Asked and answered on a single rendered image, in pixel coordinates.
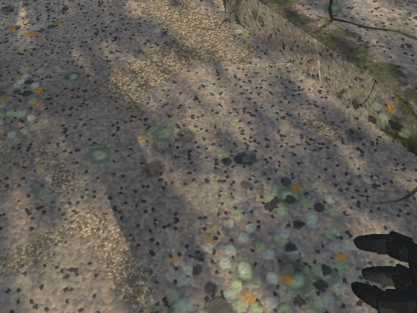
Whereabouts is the right robot hand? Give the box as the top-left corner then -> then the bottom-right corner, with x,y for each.
351,231 -> 417,313

